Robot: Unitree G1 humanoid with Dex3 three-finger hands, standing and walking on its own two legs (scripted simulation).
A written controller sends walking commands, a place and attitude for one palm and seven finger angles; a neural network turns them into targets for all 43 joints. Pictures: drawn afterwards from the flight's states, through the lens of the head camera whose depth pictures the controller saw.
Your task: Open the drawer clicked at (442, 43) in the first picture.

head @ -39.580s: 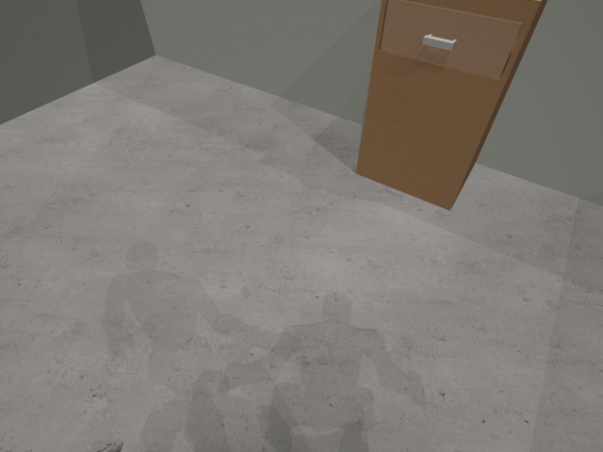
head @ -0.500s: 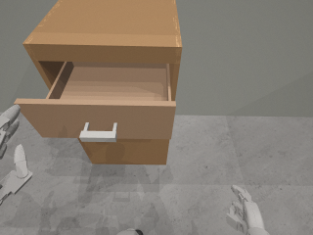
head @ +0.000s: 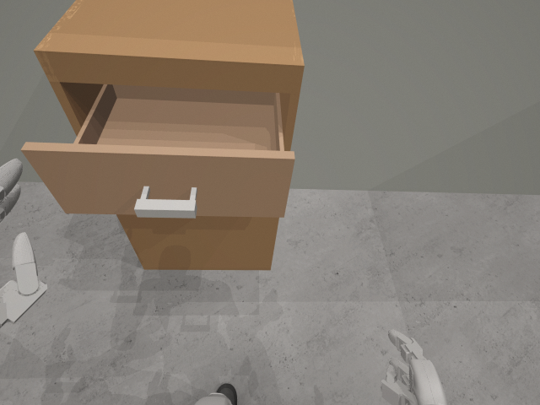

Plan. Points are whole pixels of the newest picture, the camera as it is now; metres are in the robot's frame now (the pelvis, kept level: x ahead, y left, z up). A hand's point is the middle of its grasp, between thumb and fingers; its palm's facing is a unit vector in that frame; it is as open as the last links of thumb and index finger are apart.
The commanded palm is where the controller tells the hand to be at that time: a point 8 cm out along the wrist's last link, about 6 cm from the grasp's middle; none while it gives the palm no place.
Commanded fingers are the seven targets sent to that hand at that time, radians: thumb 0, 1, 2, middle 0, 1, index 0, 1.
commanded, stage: step back with the hand held close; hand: left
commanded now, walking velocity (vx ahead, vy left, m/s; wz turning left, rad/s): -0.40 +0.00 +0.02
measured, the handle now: (168, 200) +0.46 +0.22 -0.02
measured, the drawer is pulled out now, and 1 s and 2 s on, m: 0.19 0.19 0.19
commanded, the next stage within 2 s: stop stepping back and stand still in 0.08 s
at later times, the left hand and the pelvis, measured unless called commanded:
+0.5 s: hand out of the picture +0.10 +0.19 +0.16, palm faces +0.27 -0.82 -0.50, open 7.5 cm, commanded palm +0.05 +0.24 +0.18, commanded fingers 0.00 0.90 0.90 -0.20 -0.30 -0.20 -0.30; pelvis -0.09 -0.03 +0.00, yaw -1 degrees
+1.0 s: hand out of the picture +0.08 +0.21 +0.16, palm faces +0.32 -0.83 -0.46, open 7.5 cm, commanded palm +0.03 +0.25 +0.18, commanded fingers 0.00 0.90 0.90 -0.20 -0.30 -0.20 -0.30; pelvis -0.11 -0.02 +0.01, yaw -1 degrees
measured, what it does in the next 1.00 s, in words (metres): walks backwards: right foot, then left foot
